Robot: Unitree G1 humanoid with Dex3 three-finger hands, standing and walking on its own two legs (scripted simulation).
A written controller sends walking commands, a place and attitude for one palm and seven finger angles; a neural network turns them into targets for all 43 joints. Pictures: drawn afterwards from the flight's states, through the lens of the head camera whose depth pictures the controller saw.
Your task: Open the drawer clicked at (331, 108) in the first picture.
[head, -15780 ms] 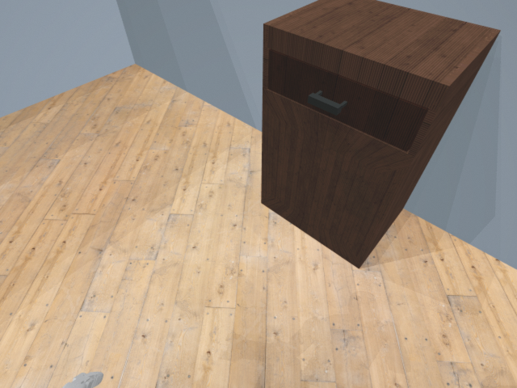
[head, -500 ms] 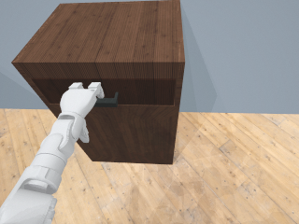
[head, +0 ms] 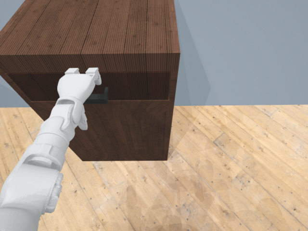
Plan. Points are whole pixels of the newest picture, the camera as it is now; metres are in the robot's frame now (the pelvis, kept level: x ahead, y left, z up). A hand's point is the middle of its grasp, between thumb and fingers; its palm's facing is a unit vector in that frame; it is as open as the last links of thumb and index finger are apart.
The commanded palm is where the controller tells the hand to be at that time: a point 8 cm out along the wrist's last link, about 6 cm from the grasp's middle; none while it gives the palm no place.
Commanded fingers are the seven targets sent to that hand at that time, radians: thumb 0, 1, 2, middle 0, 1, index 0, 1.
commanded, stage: move the hooked fingers above the handle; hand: left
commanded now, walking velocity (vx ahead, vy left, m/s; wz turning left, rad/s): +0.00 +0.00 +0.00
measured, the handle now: (92, 94) +0.55 +0.20 -0.02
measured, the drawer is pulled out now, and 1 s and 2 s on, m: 0.00 0.00 0.00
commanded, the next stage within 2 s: lower the fingers behind the handle in 0.76 s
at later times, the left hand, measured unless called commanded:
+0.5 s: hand (79, 96) +0.49 +0.21 +0.04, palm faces -0.03 -0.04 -1.00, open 13.8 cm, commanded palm +0.47 +0.21 +0.09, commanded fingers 0.00 -0.50 0.30 -0.30 -1.20 -0.30 -1.20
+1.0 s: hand (83, 98) +0.48 +0.20 +0.04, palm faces -0.05 -0.02 -1.00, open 13.8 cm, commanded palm +0.46 +0.20 +0.08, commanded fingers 0.00 -0.50 0.30 -0.30 -1.20 -0.30 -1.20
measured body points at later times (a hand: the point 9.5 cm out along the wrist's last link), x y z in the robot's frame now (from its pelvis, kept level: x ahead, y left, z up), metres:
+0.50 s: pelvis +0.01 +0.01 +0.00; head +0.10 +0.00 +0.44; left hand +0.48 +0.21 +0.09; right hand +0.00 -0.26 -0.14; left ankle -0.01 +0.11 -0.72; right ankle -0.01 -0.10 -0.72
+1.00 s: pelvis +0.01 +0.01 +0.00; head +0.09 +0.00 +0.44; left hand +0.48 +0.20 +0.09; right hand +0.04 -0.26 -0.14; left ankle -0.01 +0.11 -0.72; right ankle -0.01 -0.10 -0.72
